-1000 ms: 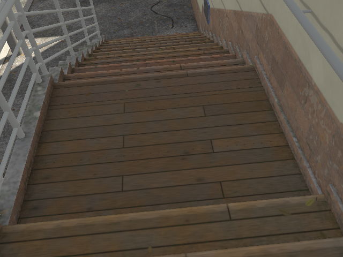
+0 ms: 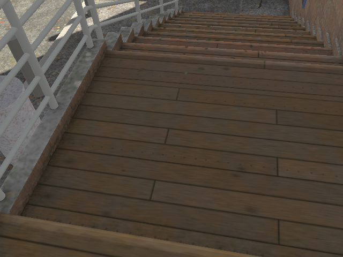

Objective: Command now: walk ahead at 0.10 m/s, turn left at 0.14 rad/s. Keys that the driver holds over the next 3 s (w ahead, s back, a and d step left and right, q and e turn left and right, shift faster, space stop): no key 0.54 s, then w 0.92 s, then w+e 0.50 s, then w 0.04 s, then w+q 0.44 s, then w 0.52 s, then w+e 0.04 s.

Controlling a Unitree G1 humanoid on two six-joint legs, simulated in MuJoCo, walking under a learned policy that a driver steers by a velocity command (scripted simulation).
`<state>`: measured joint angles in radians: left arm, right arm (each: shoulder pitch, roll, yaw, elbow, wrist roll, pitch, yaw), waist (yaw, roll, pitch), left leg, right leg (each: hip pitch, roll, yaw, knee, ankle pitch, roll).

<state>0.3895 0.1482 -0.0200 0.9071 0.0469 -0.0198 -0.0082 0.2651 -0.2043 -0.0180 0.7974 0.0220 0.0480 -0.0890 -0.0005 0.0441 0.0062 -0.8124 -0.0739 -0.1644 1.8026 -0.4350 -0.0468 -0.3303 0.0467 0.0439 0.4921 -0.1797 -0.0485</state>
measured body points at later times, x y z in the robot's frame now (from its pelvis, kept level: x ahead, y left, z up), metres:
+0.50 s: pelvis +0.03 +0.05 +0.00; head +0.03 +0.07 +0.45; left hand -0.01 +0.28 -0.16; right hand +0.07 -0.17 -0.14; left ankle +0.06 +0.17 -0.74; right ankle +0.05 -0.09 -0.74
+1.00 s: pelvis +0.16 +0.01 +0.00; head +0.16 +0.00 +0.45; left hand +0.06 +0.24 -0.13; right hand +0.27 -0.24 -0.13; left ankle +0.25 +0.18 -0.66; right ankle +0.07 -0.06 -0.74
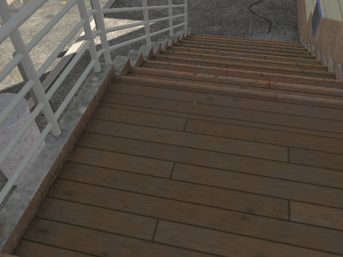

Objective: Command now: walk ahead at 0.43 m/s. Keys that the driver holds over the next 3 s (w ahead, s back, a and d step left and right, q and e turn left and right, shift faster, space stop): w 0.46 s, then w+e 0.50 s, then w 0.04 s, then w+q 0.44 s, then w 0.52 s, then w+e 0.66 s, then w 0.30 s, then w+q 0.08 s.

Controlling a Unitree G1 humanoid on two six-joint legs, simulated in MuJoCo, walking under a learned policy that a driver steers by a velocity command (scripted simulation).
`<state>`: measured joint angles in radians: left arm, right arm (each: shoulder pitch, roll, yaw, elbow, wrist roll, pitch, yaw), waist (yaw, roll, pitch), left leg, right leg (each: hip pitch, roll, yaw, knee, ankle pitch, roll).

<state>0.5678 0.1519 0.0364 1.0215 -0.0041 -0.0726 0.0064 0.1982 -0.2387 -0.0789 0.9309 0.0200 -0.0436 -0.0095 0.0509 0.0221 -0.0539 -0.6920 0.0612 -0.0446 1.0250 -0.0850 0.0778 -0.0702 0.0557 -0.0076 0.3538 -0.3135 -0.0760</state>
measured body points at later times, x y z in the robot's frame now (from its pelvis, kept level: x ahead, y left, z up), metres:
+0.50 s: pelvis +0.31 +0.06 -0.17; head +0.34 +0.06 +0.28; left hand +0.28 +0.30 -0.31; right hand +0.39 -0.17 -0.32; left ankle +0.33 +0.14 -0.89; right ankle +0.19 -0.10 -0.71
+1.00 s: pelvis +0.62 -0.05 -0.33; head +0.67 -0.07 +0.12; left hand +0.84 +0.15 -0.44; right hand +0.54 -0.29 -0.47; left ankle +0.45 +0.15 -0.81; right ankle +0.67 -0.14 -1.05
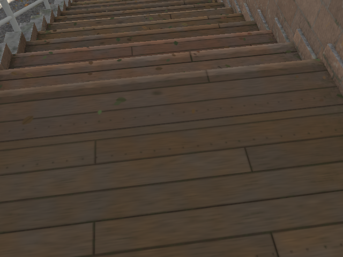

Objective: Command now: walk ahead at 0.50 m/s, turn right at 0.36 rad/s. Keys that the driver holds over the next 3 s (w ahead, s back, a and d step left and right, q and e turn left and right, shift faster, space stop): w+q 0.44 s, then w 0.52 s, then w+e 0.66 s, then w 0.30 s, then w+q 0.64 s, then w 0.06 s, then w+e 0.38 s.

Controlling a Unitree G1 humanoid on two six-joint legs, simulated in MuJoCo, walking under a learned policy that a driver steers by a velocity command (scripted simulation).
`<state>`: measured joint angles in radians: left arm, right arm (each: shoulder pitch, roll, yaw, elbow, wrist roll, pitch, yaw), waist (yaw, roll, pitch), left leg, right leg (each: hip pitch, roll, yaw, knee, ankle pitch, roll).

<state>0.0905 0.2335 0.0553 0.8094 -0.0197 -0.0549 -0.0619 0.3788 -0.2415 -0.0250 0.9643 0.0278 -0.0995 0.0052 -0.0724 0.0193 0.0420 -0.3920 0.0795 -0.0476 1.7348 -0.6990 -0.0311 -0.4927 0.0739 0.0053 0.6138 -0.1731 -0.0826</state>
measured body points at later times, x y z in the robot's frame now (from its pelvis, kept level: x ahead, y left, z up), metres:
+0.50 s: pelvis +0.30 +0.08 +0.00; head +0.33 +0.10 +0.45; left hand +0.33 +0.36 -0.13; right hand +0.48 -0.16 -0.09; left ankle +0.36 +0.15 -0.72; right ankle +0.17 -0.08 -0.63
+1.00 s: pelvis +0.59 +0.10 +0.00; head +0.63 +0.12 +0.45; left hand +0.78 +0.37 -0.07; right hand +0.62 -0.17 -0.13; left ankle +0.37 +0.15 -0.69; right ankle +0.72 +0.04 -0.72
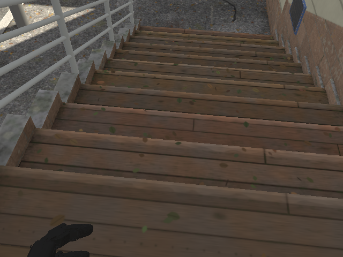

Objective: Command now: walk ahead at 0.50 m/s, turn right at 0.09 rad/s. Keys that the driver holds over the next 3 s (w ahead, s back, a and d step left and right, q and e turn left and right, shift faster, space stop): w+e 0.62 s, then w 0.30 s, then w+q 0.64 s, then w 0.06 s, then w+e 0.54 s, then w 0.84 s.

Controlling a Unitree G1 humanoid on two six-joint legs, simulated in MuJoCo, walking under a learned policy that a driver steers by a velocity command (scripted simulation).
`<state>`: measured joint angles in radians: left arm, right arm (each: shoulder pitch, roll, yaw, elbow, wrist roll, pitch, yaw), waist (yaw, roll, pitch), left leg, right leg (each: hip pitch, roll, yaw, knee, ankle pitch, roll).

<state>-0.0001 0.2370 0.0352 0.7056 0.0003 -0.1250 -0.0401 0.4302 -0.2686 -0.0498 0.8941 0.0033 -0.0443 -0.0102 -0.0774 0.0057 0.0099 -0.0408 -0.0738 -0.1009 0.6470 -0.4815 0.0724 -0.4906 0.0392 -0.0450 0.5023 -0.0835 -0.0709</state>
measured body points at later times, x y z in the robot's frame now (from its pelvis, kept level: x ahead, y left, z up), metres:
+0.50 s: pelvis +0.26 +0.02 +0.01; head +0.29 +0.03 +0.45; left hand +0.35 +0.29 -0.12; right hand +0.42 -0.26 -0.06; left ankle +0.36 +0.12 -0.72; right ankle +0.12 -0.09 -0.67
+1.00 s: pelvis +0.46 -0.09 +0.00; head +0.49 -0.12 +0.45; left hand +0.76 +0.03 -0.07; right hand +0.34 -0.35 -0.13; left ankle +0.38 +0.11 -0.66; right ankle +0.50 -0.22 -0.72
